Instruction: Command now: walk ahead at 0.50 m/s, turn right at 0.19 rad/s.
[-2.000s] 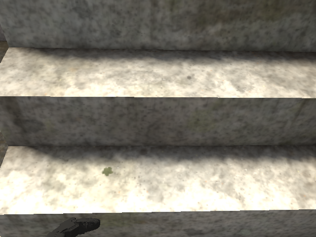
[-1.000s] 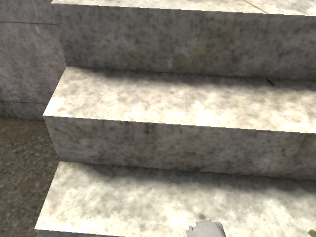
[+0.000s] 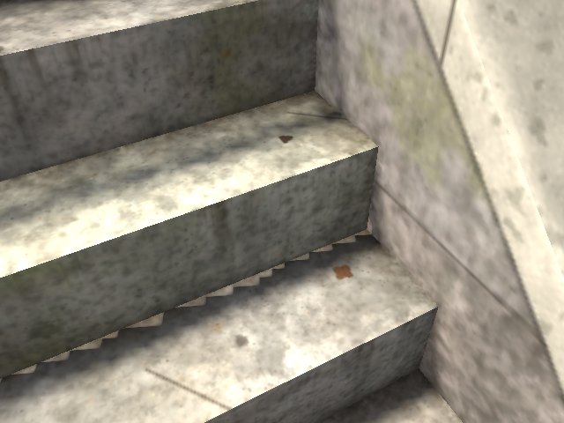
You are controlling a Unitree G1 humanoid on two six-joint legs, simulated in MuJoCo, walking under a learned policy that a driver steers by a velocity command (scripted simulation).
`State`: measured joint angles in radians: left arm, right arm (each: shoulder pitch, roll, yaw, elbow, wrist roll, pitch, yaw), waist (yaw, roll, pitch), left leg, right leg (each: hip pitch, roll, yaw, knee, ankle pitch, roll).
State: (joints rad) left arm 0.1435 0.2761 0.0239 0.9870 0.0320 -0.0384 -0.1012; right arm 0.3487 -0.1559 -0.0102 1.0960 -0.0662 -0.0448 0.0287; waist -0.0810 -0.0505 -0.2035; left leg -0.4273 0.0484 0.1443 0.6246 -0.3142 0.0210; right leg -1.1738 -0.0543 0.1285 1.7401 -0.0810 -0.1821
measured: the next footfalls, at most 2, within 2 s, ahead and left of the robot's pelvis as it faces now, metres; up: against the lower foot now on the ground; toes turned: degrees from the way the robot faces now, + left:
right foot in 0.16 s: +0.16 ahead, -0.16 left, +0.00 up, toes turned -2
left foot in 0.58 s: +0.27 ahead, +0.09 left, +0.21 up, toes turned +15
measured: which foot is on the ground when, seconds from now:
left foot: down 0.00-0.16, up 0.18-0.56, down 0.58-1.00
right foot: up 0.00-0.14, down 0.16-0.68, up 0.70-1.00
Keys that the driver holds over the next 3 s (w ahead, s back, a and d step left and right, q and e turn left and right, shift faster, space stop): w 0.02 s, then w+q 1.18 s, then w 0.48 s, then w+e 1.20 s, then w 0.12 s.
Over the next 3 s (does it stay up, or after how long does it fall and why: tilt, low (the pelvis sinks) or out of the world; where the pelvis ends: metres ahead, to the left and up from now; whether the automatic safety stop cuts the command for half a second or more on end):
stays up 1.02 0.53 1.07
